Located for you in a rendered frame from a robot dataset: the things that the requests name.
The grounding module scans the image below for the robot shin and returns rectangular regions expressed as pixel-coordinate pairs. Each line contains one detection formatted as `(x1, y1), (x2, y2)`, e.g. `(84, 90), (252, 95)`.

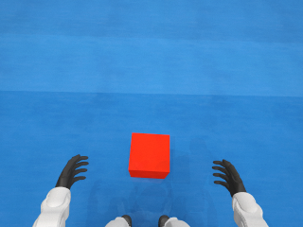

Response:
(116, 217), (128, 224)
(165, 218), (178, 224)

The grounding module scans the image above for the carton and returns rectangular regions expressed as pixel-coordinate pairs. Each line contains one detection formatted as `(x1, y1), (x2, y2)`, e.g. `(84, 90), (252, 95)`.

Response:
(128, 132), (170, 179)

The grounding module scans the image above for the right robot forearm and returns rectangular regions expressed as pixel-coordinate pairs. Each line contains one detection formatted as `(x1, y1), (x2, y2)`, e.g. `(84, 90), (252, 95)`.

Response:
(232, 192), (269, 227)

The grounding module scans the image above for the left robot forearm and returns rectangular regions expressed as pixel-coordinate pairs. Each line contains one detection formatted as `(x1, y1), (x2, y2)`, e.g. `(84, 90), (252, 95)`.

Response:
(32, 186), (71, 227)

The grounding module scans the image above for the left robot hand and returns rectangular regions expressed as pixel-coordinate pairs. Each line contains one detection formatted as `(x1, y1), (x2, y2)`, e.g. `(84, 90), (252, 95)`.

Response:
(55, 154), (89, 190)

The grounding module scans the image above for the left robot shin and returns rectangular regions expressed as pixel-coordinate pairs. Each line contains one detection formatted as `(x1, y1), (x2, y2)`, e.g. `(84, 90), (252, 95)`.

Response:
(116, 217), (128, 224)

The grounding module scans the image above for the right robot hand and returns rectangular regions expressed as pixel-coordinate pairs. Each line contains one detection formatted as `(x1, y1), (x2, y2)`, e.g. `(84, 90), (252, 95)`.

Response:
(212, 159), (247, 198)

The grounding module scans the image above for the right robot shin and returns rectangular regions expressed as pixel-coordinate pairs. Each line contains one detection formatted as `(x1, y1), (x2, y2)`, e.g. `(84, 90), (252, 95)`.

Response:
(165, 218), (178, 224)

